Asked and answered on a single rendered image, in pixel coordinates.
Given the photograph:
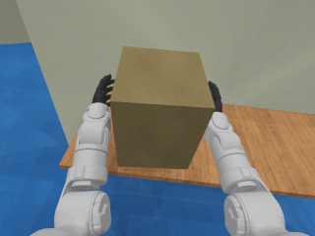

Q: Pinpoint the left robot forearm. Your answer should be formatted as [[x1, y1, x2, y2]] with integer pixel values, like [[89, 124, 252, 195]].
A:
[[54, 102, 111, 227]]

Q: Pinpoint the table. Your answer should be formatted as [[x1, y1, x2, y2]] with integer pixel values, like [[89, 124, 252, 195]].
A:
[[59, 91, 315, 236]]

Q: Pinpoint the right robot hand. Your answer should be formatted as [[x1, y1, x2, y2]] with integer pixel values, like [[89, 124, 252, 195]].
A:
[[208, 81, 222, 113]]

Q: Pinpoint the left robot hand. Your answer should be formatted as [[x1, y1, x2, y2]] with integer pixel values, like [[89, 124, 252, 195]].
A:
[[92, 74, 115, 107]]

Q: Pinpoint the right robot forearm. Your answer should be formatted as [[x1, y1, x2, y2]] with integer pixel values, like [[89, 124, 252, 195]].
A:
[[203, 112, 285, 226]]

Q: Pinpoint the carton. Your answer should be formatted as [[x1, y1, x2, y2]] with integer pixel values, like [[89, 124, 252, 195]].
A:
[[109, 46, 216, 170]]

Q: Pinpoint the left robot upper arm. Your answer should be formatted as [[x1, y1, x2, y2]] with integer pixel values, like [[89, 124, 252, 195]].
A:
[[30, 190, 111, 236]]

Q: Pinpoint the right robot upper arm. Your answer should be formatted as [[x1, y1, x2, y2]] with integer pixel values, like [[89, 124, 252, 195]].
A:
[[223, 191, 309, 236]]

